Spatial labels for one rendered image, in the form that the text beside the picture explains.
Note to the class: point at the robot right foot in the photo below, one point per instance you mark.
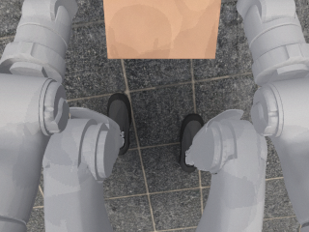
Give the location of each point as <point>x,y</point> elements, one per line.
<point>191,124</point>

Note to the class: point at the carton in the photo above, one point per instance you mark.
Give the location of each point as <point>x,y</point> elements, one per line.
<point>161,29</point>

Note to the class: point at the left robot forearm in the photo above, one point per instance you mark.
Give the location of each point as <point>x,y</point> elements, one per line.
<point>41,40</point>

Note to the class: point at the right robot forearm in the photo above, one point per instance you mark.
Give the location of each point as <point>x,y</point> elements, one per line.
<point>275,39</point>

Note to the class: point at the right robot upper arm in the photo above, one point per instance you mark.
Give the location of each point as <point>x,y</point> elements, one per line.
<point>280,111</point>

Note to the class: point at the left robot upper arm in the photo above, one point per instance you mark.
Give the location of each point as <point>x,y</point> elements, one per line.
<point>32,108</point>

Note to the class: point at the robot right thigh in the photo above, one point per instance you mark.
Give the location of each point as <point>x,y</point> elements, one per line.
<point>236,202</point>

